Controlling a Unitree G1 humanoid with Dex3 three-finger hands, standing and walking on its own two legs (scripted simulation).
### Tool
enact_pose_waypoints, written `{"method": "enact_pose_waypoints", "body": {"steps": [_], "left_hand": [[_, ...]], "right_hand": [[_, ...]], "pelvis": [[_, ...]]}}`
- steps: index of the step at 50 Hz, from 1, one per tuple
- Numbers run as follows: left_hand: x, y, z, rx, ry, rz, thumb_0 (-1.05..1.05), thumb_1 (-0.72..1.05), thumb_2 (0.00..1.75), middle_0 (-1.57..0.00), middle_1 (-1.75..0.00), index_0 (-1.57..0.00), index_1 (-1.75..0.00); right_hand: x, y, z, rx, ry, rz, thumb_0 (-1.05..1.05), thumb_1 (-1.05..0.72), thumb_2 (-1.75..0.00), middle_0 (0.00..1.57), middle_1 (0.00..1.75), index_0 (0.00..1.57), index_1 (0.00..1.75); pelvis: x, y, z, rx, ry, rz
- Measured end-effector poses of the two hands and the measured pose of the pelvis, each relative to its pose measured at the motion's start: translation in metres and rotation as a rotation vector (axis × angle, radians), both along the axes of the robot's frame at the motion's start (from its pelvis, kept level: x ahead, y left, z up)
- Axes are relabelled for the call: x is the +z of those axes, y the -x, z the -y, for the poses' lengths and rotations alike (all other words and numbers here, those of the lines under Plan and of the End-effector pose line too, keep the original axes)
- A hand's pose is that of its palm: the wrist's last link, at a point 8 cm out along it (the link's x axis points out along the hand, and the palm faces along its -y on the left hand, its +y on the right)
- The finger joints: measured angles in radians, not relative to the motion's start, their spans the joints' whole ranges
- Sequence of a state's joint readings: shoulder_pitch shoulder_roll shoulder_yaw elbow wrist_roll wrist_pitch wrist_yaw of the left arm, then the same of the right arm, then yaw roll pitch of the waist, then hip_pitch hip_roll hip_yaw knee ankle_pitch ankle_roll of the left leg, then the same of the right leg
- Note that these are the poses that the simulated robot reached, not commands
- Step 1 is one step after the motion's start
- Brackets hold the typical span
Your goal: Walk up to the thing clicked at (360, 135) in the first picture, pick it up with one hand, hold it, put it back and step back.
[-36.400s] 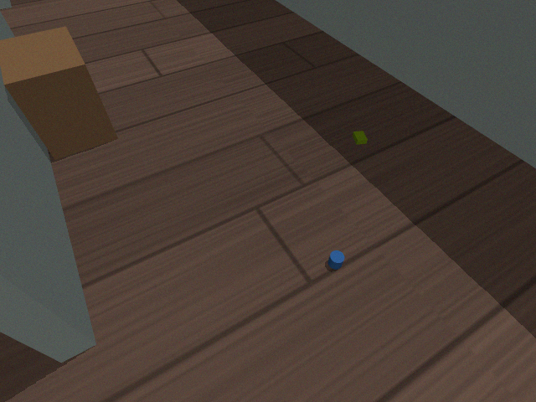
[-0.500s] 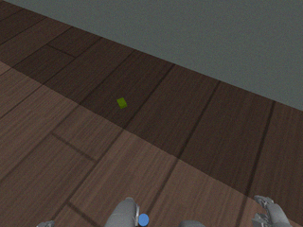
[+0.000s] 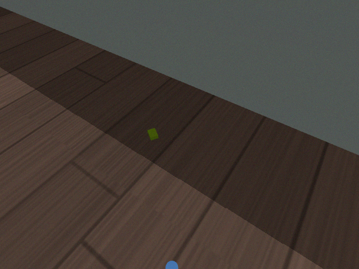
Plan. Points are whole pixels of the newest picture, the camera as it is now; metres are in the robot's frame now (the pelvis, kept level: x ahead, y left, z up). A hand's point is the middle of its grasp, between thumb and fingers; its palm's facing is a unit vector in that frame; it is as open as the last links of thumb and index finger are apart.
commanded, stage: step back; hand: left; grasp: from above
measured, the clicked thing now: (152, 134) +1.09 +0.21 -0.74
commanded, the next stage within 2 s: stand in 0.64 s
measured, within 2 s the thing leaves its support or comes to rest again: neither
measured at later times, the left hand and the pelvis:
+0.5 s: hand out of the picture +0.11 +0.30 -0.15, palm faces -0.01 -0.93 -0.36, open 7.4 cm; pelvis +0.04 +0.03 +0.01, yaw -1 degrees
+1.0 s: hand out of the picture +0.13 +0.28 -0.13, palm faces -0.05 -0.94 -0.34, open 7.4 cm; pelvis +0.03 +0.03 +0.02, yaw -1 degrees
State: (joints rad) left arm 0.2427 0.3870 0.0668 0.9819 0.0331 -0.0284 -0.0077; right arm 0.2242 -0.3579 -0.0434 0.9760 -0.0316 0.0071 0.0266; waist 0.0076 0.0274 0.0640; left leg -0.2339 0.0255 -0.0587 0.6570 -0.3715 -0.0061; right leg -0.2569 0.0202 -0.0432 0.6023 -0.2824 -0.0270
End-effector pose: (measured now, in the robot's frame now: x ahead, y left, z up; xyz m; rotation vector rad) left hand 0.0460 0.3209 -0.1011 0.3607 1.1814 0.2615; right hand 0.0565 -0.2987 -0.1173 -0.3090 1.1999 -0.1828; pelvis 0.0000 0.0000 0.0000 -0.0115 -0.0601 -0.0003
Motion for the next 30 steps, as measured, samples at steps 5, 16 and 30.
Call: {"method": "enact_pose_waypoints", "body": {"steps": [5, 16, 30], "left_hand": [[0.002, -0.004, 0.009, 0.015, 0.021, 0.043, 0.0, 0.9, 0.9, -0.2, -0.3, -0.2, -0.3], [-0.013, -0.027, -0.019, 0.02, 0.047, -0.02, 0.0, 0.9, 0.9, -0.2, -0.3, -0.2, -0.3], [-0.002, -0.074, -0.016, -0.02, 0.045, -0.005, 0.0, 0.91, 0.9, -0.2, -0.3, -0.2, -0.3]], "right_hand": [[0.004, -0.02, 0.004, 0.023, 0.021, 0.008, 0.01, -0.9, -0.9, 0.21, 0.3, 0.21, 0.3], [0.01, -0.049, -0.022, 0.029, 0.051, 0.023, 0.01, -0.9, -0.9, 0.21, 0.3, 0.2, 0.3], [0.015, -0.095, -0.047, 0.004, -0.017, 0.073, 0.01, -0.9, -0.9, 0.21, 0.3, 0.21, 0.3]], "pelvis": [[0.003, -0.005, -0.003, 0.015, -0.006, 0.002], [0.0, -0.024, -0.03, 0.003, -0.018, -0.01], [0.012, -0.044, -0.032, -0.025, -0.006, -0.017]]}}
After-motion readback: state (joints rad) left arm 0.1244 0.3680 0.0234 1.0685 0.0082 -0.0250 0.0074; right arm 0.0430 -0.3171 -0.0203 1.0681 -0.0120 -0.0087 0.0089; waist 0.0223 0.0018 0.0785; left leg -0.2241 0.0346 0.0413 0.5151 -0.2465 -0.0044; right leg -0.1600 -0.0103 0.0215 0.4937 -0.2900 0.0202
